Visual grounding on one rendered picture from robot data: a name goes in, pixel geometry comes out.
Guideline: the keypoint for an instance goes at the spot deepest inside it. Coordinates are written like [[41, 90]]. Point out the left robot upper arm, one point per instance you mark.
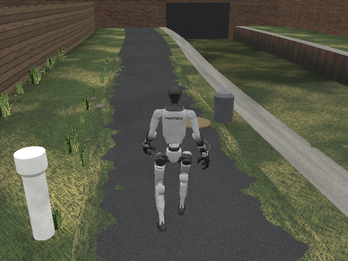
[[154, 122]]

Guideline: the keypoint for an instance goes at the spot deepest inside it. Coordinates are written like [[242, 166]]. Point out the robot left thigh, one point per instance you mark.
[[159, 167]]

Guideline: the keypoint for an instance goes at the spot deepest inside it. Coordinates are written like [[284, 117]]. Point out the robot right foot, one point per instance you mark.
[[181, 210]]

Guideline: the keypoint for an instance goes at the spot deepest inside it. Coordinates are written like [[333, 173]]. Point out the right robot forearm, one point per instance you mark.
[[201, 146]]

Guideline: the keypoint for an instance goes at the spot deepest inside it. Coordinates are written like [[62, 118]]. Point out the left robot forearm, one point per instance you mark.
[[147, 140]]

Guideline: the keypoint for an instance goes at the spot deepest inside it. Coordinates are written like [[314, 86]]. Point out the right robot hand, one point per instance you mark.
[[206, 161]]

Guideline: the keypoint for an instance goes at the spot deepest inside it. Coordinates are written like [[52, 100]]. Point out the right robot upper arm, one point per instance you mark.
[[194, 124]]

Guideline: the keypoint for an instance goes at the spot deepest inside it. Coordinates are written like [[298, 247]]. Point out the left robot hand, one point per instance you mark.
[[150, 147]]

